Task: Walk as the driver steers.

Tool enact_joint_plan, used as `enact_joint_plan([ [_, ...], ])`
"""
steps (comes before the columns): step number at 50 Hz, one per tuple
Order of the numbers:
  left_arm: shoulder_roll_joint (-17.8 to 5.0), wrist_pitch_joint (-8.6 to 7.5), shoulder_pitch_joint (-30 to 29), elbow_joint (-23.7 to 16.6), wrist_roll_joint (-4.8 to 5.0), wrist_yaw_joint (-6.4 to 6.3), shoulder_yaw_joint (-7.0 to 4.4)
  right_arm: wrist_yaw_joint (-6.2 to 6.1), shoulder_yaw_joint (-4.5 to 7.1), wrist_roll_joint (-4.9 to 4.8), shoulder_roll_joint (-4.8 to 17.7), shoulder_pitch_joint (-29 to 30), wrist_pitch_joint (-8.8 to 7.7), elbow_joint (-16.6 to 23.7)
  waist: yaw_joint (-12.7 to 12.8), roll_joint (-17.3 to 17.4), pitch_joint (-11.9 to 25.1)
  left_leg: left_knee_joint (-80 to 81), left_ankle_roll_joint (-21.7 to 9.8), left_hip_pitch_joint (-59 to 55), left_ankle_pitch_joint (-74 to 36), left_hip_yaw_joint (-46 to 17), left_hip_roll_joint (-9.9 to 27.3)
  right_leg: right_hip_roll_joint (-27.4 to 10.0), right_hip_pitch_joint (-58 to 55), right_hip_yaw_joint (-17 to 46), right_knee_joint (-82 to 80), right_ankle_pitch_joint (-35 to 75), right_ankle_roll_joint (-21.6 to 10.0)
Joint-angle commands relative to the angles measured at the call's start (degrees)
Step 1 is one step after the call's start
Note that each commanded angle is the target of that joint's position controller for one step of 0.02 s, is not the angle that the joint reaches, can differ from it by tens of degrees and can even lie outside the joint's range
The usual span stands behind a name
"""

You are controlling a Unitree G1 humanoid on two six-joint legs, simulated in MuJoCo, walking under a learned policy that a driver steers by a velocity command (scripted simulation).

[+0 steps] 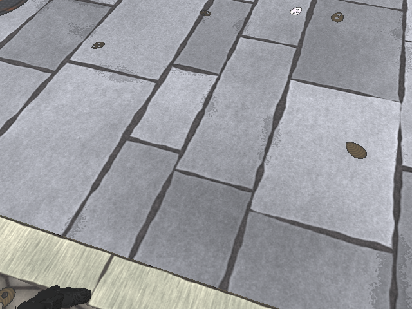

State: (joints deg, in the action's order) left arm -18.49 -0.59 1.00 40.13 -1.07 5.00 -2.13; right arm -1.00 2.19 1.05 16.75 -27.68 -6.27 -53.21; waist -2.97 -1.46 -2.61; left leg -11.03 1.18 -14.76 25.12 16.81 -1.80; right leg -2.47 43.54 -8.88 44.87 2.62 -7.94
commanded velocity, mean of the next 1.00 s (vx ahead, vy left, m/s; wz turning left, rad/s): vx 1.00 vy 0.00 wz -0.97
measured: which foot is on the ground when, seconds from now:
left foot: down 0.00-0.06, up 0.08-0.46, down 0.48-0.94, up 0.96-1.00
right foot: up 0.00-0.04, down 0.06-0.48, up 0.50-0.92, down 0.94-1.00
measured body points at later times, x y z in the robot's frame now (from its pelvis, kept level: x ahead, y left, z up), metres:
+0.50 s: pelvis +0.48 -0.02 +0.00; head +0.51 -0.03 +0.45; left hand +0.61 +0.27 -0.12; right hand +0.62 -0.34 -0.04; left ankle +0.67 +0.05 -0.72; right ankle +0.24 -0.02 -0.68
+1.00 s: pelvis +0.82 -0.27 -0.02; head +0.85 -0.29 +0.43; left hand +1.15 -0.30 -0.11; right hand +0.60 -0.41 -0.15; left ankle +0.77 +0.01 -0.58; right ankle +0.87 -0.34 -0.71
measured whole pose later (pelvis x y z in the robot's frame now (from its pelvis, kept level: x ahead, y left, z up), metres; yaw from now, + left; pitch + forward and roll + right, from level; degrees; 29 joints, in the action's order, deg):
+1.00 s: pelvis +0.82 -0.27 -0.02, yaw -58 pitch +0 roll +1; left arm -18.3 0.1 5.9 37.6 -1.2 2.3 -2.2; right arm -0.4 1.3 2.3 14.3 -24.4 -2.6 -47.3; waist -1.9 -1.7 -3.3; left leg -72.7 2.3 4.3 22.2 6.3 4.0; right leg 8.5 29.3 -6.9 44.3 -16.1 -13.2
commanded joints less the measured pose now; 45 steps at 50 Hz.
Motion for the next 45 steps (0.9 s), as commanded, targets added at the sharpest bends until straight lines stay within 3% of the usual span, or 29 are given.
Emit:
enact_joint_plan([
  [1, -4.12, 0.01, 14.71, 1.26, 0.19, -0.25, -0.73, -1.48, 2.35, 0.46, 12.19, 8.96, 0.42, 6.79, 13.15, 7.34, 4.42, -17.43, -1.74, 12.57, -88.61, -0.8, 14.86, 7.26, -27.36, -3.35, -1.33, -4.16, -3.15],
  [2, -6.73, 0.14, 26.08, 4.4, 0.1, -0.99, -2.13, -1.63, 2.82, 0.87, 13.46, 11.89, 1.55, 7.92, 18.76, 7.71, 9.39, -32.16, -2.51, 16.04, -88.9, -2.38, 16.04, 7.99, -38.81, -0.85, -1.41, -8.29, -5.1],
  [3, -9.4, 0.11, 35.38, 7.57, 0.34, -2.35, -3.88, -0.95, 2.92, 1.21, 13.13, 13.15, 2.34, 8.36, 21.78, 4.19, 12.62, -52.37, -3.03, 23.85, -71.66, -3.07, 13.54, 8.13, -51.08, 3.62, -5.59, -12.32, -6.98],
  [4, -12.38, 0.77, 30.14, 7.66, 1.71, -3.67, -5.25, 0.54, 1.22, 1.53, 5.66, 15.11, 1.87, 9.34, 16.65, -10.33, 5.45, -75.9, -1.79, 41.19, -9.11, -4.21, 1.2, 2.92, -53.31, 14.49, -9.31, -12.58, -9.01],
  [5, -19.84, 1.44, 25.27, 4.55, -0.51, -3.59, -6.45, 0.66, 0.07, 0.41, 3.99, 8.36, 0.54, 16.71, 7.89, -17.47, 15.93, -91.07, 0.92, 62.45, 4.23, -15.7, -2.93, -9.76, -69.23, 47.78, -17.97, -13.74, -22.18],
  [6, -17.22, 1.47, 23.96, 2.27, -0.16, -4.12, -6.56, 0.46, -0.43, 1.33, 6.51, 12.59, -1.13, 17.42, 10.56, -4.49, 17.25, -87.68, -0.24, 67.34, -0.32, -22.95, 0.38, -13.02, -67.89, 58.6, -29.48, -28.32, -22.0],
  [7, -12.93, 1.05, 22.75, 3.23, -0.12, -4.77, -5.63, 0.56, -0.41, 1.26, 7.79, 15.16, -1.87, 17.1, 8.19, 3.8, 7.43, -80.09, -0.73, 66.25, -4.04, -23.41, 3.3, -11.94, -56.78, 55.63, -32.95, -30.85, -18.34],
  [8, -10.6, 0.32, 21.05, 4.23, -0.02, -4.92, -4.92, 0.51, -0.59, 1.72, 7.08, 16.68, -1.67, 17.24, 4.9, 7.57, 2.67, -73.34, -0.41, 62.03, -5.04, -23.07, 5.63, -9.64, -46.94, 50.22, -32.96, -25.61, -15.79],
  [10, -8.49, -1.63, 18.61, 4.06, 0.24, -5.28, -3.87, 0.49, -1.2, 3.35, 5.94, 15.77, 1.02, 16.74, 0.9, 8.55, -1.04, -66.12, 1.41, 53.98, -3.96, -22.81, 7.91, -4.62, -32.63, 40.51, -32.93, -15.12, -14.0],
  [12, -8.31, -3.09, 18.28, 3.77, 0.74, -4.88, -3.62, 0.85, -1.74, 3.47, 4.48, 18.32, 2.8, 18.27, 0.26, 7.37, -2.39, -56.24, 2.94, 49.7, -3.91, -20.63, 9.31, -0.7, -24.08, 34.39, -34.46, -11.46, -13.3],
  [14, -8.84, -3.76, 18.49, 3.4, 0.69, -4.72, -3.99, 1.63, -2.65, 2.61, 2.69, 25.9, 2.84, 21.63, 2.17, 5.38, -4.02, -43.91, 3.56, 46.01, -13.53, -18.2, 8.98, 2.51, -19.22, 30.68, -35.83, -7.83, -11.68],
  [16, -9.3, -3.86, 19.66, 3.39, 0.98, -4.22, -4.58, 2.15, -3.31, 1.14, 1.18, 30.28, 2.63, 23.21, 5.02, 2.65, -2.76, -32.32, 2.9, 41.23, -25.69, -16.93, 6.85, 4.51, -20.35, 29.01, -35.22, -2.43, -8.58],
  [20, -10.39, -3.6, 21.96, 3.73, 1.37, -4.16, -5.39, 1.79, -2.47, 0.25, 3.85, 31.56, 2.17, 24.09, 7.18, -0.74, 0.77, -20.76, 1.1, 35.6, -29.58, -18.01, 3.57, 2.06, -31.53, 31.88, -29.59, 9.13, -4.77],
  [22, -12.62, -3.49, 20.65, 3.3, 0.71, -4.43, -5.86, 0.76, -0.56, 0.2, 8.15, 22.77, 1.82, 21.56, 2.81, -0.69, 6.96, -19.3, 0.08, 25.33, -20.64, -18.5, 0.56, 2.25, -36.18, 32.41, -17.62, 22.0, -2.16],
  [23, -14.13, -3.65, 17.91, 2.89, 0.5, -4.18, -6.06, -0.03, 0.65, 0.16, 10.36, 12.3, 1.54, 19.2, -3.93, 0.16, 12.13, -19.07, -0.52, 13.98, -16.69, -17.84, 1.03, 4.0, -33.36, 30.72, -5.11, 23.23, -0.82],
  [24, -9.97, -4.38, 15.62, 1.56, 0.35, -4.06, -4.85, -1.33, 2.29, 1.22, 14.09, -0.56, 1.28, 16.85, -9.57, 3.17, 18.48, -20.28, -2.04, -0.14, -3.44, -24.79, 9.01, 6.57, -24.64, 27.53, 12.22, 12.96, 0.09],
  [25, 0.04, -4.65, 17.22, -1.13, 1.42, -4.32, -2.24, -1.75, 3.06, 3.66, 17.78, -4.05, 1.23, 16.09, -6.69, 17.99, 21.97, -11.87, -4.49, -10.78, 17.72, -49.52, 25.19, 12.44, -7.68, 21.47, 29.07, -32.99, 0.86],
  [26, -1.88, -4.02, 21.11, -3.07, 2.04, -4.44, -1.32, -1.11, 3.72, 3.01, 17.9, 3.53, 1.65, 16.9, -0.87, 25.09, 22.97, -2.11, -8.34, -7.34, 26.09, -71.55, 29.39, 9.44, 0.56, 17.98, 36.14, -30.03, 0.52],
  [27, -5.64, -2.78, 16.69, -1.38, 0.48, -4.57, -1.8, -0.78, 2.59, 2.4, 10.96, 10.38, 2.04, 18.43, -0.85, 13.44, 13.85, -2.21, -8.41, 1.17, 27.84, -61.86, 26.05, 4.73, 2.5, 16.02, 36.59, -23.23, 0.64],
  [28, -6.37, -2.17, 13.9, -1.56, -0.44, -3.8, -2.01, -0.48, 1.8, 1.92, 7.64, 11.87, 2.27, 17.74, -0.54, 7.0, 8.51, -3.23, -7.74, 8.19, 16.89, -50.34, 23.2, 2.54, 1.38, 14.4, 33.7, -19.89, 1.25],
  [29, -5.88, -1.51, 12.06, -1.7, -0.83, -2.86, -2.03, -0.33, 1.51, 2.1, 6.57, 11.28, 2.27, 16.41, -0.04, 4.5, 5.93, -2.9, -6.63, 12.6, 7.18, -42.32, 20.72, 0.88, -0.09, 13.99, 32.0, -19.15, 1.9],
  [32, -1.9, 0.63, 8.12, -4.98, -1.25, -0.9, -0.71, 0.46, 0.81, 0.55, 4.05, 6.89, 0.65, 11.16, 1.75, 6.78, 1.06, -0.39, -4.93, 18.11, -7.9, -28.37, 18.24, -2.72, 1.53, 13.48, 30.45, -17.38, 2.82],
  [34, -1.52, 1.07, 4.74, -7.37, -1.15, -0.38, -0.13, 1.11, 0.82, 0.12, 4.0, 6.8, -0.26, 10.08, 2.56, 6.23, 0.15, 1.5, -4.44, 19.82, -16.83, -20.84, 17.53, -3.11, 2.47, 12.21, 28.58, -12.53, 3.16],
  [35, -1.56, 1.23, 3.28, -7.62, -0.88, -0.34, -0.06, 1.21, 0.7, 0.15, 3.26, 7.43, -0.36, 9.45, 2.9, 5.54, -0.41, 2.44, -3.23, 20.83, -20.17, -15.23, 14.71, -2.13, 1.73, 10.89, 27.3, -9.59, 3.11],
  [36, -1.16, 1.27, 2.16, -9.41, -0.68, -0.11, 0.39, 1.26, 0.9, 0.51, 5.11, 7.77, -0.93, 9.63, 4.0, 7.64, -1.36, 3.0, -3.85, 22.29, -23.83, -13.86, 16.55, -3.27, 1.4, 11.02, 23.79, -6.67, 3.15],
  [40, -1.82, 1.05, -6.83, -11.22, -0.87, 1.13, 1.03, 0.73, 1.3, 0.79, 6.59, 4.08, -1.02, 6.88, 2.33, 2.62, -6.78, 5.77, -1.98, 18.55, -37.97, -3.24, 13.62, -0.85, -1.53, 2.57, 6.82, -2.46, 0.68],
  [42, -1.43, 0.73, -7.65, -10.76, -0.59, 1.25, 1.23, 0.12, 1.59, 0.83, 8.62, 1.31, -0.55, 6.2, 2.41, 3.74, -4.93, 0.96, -0.47, 14.62, -64.8, -0.14, 13.26, 3.47, -8.9, -2.82, 0.98, -3.76, -1.65],
  [44, -3.22, 0.58, -1.34, -8.74, -0.52, 0.34, 0.5, -0.94, 2.46, 0.79, 12.18, 0.98, 0.92, 6.46, 6.94, 7.39, 0.36, -10.46, -0.05, 9.69, -86.52, -0.14, 15.52, 7.28, -16.67, -3.71, -0.87, -9.07, -3.52],
  [45, -5.2, 0.43, 7.0, -6.39, -0.41, -0.31, -0.52, -1.27, 2.94, 0.99, 13.74, 2.79, 1.99, 7.04, 11.53, 8.45, 4.59, -21.27, -0.62, 10.64, -91.44, -0.88, 16.97, 8.86, -25.39, -2.77, -0.92, -12.34, -4.75],
])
